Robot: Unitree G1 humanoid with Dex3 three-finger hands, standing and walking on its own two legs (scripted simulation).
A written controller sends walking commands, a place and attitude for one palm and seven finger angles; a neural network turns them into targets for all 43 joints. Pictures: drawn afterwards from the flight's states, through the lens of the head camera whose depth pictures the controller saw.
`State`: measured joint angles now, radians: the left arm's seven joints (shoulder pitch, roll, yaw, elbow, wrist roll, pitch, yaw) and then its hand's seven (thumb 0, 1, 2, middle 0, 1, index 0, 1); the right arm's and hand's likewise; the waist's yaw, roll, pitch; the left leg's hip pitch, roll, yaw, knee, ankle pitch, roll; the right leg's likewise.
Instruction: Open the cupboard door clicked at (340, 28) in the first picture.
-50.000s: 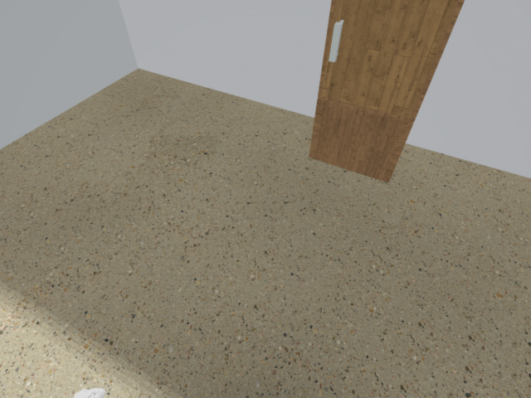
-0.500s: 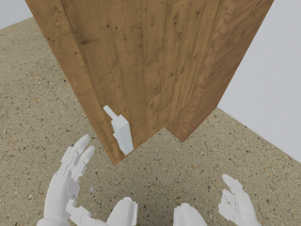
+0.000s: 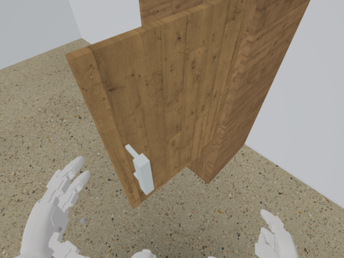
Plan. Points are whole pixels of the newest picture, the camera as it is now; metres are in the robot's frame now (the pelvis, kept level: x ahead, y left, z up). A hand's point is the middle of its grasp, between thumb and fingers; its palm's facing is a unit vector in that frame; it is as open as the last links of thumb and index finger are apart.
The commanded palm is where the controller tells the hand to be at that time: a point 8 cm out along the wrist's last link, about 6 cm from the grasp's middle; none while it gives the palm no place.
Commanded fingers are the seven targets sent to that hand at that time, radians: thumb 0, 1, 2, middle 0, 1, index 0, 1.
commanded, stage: draw the hand back to the body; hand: left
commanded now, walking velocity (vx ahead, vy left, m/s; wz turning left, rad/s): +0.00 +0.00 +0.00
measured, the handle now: (139, 169) +0.33 +0.11 +0.00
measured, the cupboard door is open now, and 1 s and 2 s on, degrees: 85 85 85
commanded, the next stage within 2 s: step back with the hand held close in 1.12 s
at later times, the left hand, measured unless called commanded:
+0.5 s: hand (19, 183) +0.21 +0.25 +0.17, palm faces +0.34 -0.85 -0.40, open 12.0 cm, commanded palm +0.16 +0.30 +0.20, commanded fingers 0.00 0.51 0.74 -0.19 -0.30 -0.19 -0.30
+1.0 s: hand out of the picture +0.21 +0.27 +0.22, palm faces +0.43 -0.82 -0.38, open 7.6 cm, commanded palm +0.17 +0.31 +0.24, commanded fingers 0.00 0.90 0.90 -0.20 -0.30 -0.20 -0.30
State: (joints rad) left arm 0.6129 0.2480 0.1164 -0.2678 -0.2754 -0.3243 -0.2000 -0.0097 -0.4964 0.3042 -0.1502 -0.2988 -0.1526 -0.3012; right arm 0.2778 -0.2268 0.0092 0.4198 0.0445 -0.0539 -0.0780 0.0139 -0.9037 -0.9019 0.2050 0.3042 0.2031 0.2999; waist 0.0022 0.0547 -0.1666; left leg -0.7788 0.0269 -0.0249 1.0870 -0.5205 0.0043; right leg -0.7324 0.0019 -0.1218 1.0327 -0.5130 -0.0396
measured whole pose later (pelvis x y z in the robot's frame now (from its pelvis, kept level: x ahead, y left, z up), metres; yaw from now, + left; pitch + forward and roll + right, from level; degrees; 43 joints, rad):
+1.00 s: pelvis +0.02 +0.02 +0.08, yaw -2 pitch -4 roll -1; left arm 0.48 0.33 0.32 -0.40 -0.07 -0.06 0.11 0.01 0.86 0.89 -0.21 -0.30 -0.21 -0.30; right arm 0.20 -0.23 0.02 0.63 0.00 -0.10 -0.07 0.01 -0.90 -0.90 0.21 0.30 0.20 0.30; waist 0.07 0.06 0.01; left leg -0.10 0.00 0.05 0.43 -0.27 0.03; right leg -0.08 0.00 -0.05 0.39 -0.24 0.00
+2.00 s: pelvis -0.07 +0.03 +0.06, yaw -1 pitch -1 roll -1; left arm 0.52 0.41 0.43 -0.51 -0.01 -0.21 0.15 0.02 0.89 0.90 -0.21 -0.30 -0.21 -0.30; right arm 0.22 -0.21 0.01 0.55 0.00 -0.07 -0.08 0.01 -0.90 -0.90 0.21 0.30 0.20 0.30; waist 0.00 0.00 0.06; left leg -0.40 -0.01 0.04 0.62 -0.22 0.06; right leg -0.37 0.02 0.00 0.59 -0.20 0.01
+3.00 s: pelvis -0.20 +0.02 +0.06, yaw -4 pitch -2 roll -1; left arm 0.49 0.39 0.40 -0.43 -0.04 -0.20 0.16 0.02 0.88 0.90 -0.21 -0.30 -0.21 -0.30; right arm 0.31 -0.24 -0.02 0.72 0.00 -0.12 -0.11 0.01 -0.90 -0.90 0.20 0.30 0.20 0.30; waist 0.01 -0.03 -0.04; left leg -0.39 -0.02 0.00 0.60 -0.18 0.03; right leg -0.05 0.02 -0.02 0.55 -0.45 -0.01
